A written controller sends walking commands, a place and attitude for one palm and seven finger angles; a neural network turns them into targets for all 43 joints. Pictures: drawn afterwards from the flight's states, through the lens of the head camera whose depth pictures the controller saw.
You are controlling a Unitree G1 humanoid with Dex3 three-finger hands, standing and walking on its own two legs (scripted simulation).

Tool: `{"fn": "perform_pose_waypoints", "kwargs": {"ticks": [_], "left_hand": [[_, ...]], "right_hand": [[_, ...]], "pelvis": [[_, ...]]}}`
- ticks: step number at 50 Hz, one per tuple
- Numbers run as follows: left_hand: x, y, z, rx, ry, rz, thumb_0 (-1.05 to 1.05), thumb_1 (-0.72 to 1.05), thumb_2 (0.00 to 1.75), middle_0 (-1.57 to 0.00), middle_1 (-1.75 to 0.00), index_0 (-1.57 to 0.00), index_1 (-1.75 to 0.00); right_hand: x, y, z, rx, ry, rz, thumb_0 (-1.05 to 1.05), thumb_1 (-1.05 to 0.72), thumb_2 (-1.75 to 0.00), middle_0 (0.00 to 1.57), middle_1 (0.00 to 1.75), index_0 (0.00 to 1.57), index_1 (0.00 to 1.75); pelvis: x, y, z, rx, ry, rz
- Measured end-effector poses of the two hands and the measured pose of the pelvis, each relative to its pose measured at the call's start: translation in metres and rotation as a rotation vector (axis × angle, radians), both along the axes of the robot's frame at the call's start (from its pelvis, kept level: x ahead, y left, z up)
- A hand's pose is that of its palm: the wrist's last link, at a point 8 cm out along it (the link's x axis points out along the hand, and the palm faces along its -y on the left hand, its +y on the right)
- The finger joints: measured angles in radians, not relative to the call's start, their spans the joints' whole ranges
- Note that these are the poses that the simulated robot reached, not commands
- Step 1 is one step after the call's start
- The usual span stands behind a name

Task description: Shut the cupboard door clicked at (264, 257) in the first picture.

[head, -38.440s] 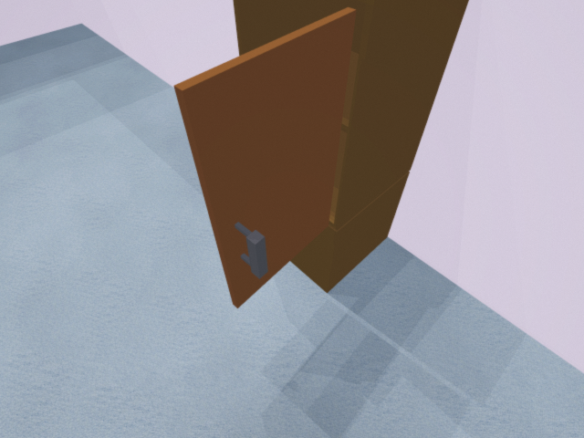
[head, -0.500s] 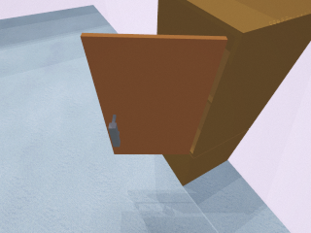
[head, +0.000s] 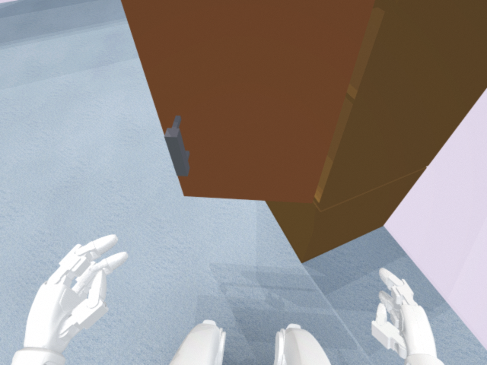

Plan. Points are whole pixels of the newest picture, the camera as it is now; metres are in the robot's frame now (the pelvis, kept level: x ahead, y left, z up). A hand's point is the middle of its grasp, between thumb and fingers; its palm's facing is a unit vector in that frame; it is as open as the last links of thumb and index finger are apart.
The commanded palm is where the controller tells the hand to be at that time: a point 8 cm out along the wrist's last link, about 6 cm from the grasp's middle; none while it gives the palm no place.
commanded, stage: raise the hand and make a fist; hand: left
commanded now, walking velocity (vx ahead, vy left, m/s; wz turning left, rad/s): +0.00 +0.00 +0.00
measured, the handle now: (180, 146) +0.53 +0.18 +0.01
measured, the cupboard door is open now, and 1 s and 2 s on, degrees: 62 62 62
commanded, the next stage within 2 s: bring the fist close to the handle in 1.52 s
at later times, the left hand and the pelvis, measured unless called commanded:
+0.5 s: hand (96, 279) +0.23 +0.24 +0.04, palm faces +0.02 -1.00 -0.02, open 3.9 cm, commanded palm +0.20 +0.29 +0.05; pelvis +0.01 +0.05 +0.00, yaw -1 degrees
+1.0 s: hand (90, 272) +0.24 +0.25 +0.05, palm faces +0.00 -1.00 -0.03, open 3.1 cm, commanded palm +0.22 +0.30 +0.05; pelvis +0.02 +0.06 +0.00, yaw +0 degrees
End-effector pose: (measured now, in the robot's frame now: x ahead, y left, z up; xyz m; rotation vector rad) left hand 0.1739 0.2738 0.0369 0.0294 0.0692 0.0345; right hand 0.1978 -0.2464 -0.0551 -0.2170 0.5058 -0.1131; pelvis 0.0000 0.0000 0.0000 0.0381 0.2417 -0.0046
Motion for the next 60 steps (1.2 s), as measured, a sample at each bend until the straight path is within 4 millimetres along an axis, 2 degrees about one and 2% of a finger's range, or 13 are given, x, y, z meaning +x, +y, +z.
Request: {"fn": "perform_pose_waypoints", "kwargs": {"ticks": [3, 5, 8, 15, 22, 32, 41, 49, 60], "left_hand": [[-0.011, 0.006, 0.0, -0.001, -0.017, 0.055, 0.01, 0.9, 0.9, -0.45, -0.57, -0.46, -0.58], [-0.011, 0.009, 0.005, 0.008, -0.044, 0.062, 0.01, 0.9, 0.9, -0.49, -0.61, -0.49, -0.62], [-0.003, 0.007, 0.01, 0.014, -0.063, 0.02, 0.01, 0.9, 0.9, -0.54, -0.67, -0.54, -0.67], [0.025, 0.005, 0.006, -0.021, 0.006, -0.049, 0.01, 0.9, 0.9, -0.67, -0.81, -0.67, -0.81], [0.033, 0.014, 0.009, -0.01, 0.005, -0.017, 0.01, 0.9, 0.9, -0.79, -0.95, -0.8, -0.95], [0.035, 0.025, 0.008, -0.008, -0.009, -0.024, 0.01, 0.9, 0.9, -0.97, -1.15, -0.98, -1.15], [0.039, 0.032, 0.011, -0.005, -0.015, -0.024, 0.01, 0.9, 0.9, -1.14, -1.33, -1.15, -1.33], [0.043, 0.031, 0.011, -0.003, -0.014, -0.028, 0.01, 0.9, 0.9, -1.25, -1.45, -1.26, -1.46], [0.05, 0.021, 0.011, -0.003, -0.023, -0.036, 0.01, 0.9, 0.9, -1.29, -1.5, -1.3, -1.5]], "right_hand": [[0.005, 0.007, -0.002, -0.014, -0.013, 0.022, 0.01, -0.9, -0.9, 0.2, 0.3, 0.2, 0.3], [0.005, 0.014, -0.005, -0.023, -0.004, 0.036, 0.01, -0.9, -0.9, 0.2, 0.3, 0.2, 0.3], [0.001, 0.023, -0.009, -0.026, 0.02, 0.046, 0.01, -0.9, -0.9, 0.2, 0.3, 0.2, 0.3], [-0.021, 0.038, -0.012, -0.008, 0.092, -0.002, 0.02, -0.9, -0.9, 0.2, 0.3, 0.21, 0.3], [-0.031, 0.051, -0.011, -0.02, 0.158, -0.018, 0.02, -0.9, -0.9, 0.2, 0.3, 0.21, 0.3], [-0.007, 0.073, -0.008, -0.051, 0.167, 0.033, 0.02, -0.9, -0.9, 0.2, 0.3, 0.21, 0.3], [0.015, 0.091, -0.001, -0.042, 0.138, 0.073, 0.01, -0.9, -0.9, 0.2, 0.3, 0.21, 0.3], [0.015, 0.09, -0.002, -0.039, 0.153, 0.076, 0.01, -0.9, -0.9, 0.2, 0.3, 0.21, 0.3], [-0.002, 0.068, -0.009, -0.046, 0.201, 0.033, 0.01, -0.9, -0.9, 0.2, 0.3, 0.21, 0.3]], "pelvis": [[-0.005, 0.0, -0.005, -0.019, 0.01, 0.011], [-0.007, 0.001, -0.006, -0.032, 0.015, 0.018], [-0.009, 0.004, -0.006, -0.048, 0.025, 0.026], [-0.005, 0.019, 0.0, -0.065, 0.041, 0.016], [0.006, 0.038, 0.005, -0.074, 0.061, 0.008], [0.014, 0.058, 0.002, -0.095, 0.083, 0.015], [0.017, 0.064, 0.001, -0.107, 0.09, 0.021], [0.019, 0.061, 0.002, -0.108, 0.091, 0.023], [0.019, 0.051, 0.001, -0.098, 0.09, 0.019]]}}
